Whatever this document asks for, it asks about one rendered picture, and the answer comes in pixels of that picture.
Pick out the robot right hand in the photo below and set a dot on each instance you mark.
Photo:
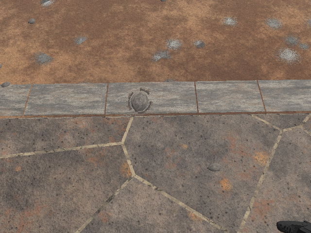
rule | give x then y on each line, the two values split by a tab
292	226

